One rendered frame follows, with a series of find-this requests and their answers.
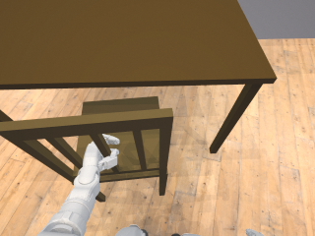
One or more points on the left robot shin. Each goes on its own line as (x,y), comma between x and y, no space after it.
(134,225)

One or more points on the left robot hand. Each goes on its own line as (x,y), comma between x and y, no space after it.
(93,156)

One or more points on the table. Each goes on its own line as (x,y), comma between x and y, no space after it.
(89,44)

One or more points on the robot left forearm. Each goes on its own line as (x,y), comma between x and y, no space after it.
(75,212)

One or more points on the robot left thigh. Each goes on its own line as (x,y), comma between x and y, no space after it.
(130,231)

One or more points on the chair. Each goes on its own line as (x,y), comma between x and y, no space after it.
(143,129)

